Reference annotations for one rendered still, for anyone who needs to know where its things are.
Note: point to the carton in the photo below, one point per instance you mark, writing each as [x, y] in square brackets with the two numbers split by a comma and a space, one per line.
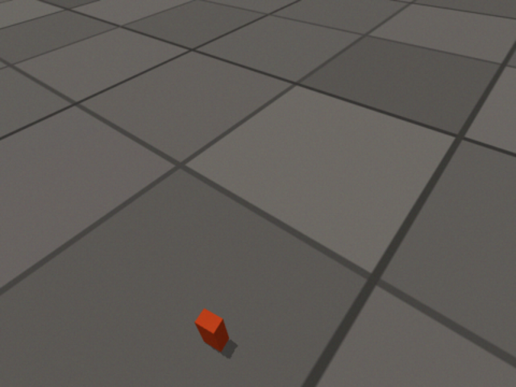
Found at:
[212, 329]

